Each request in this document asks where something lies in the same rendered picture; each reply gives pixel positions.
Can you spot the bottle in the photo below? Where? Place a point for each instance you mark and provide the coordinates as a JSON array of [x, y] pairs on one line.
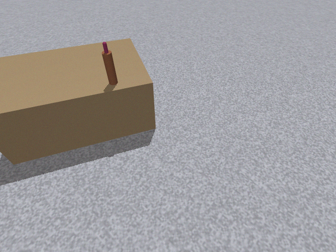
[[109, 65]]

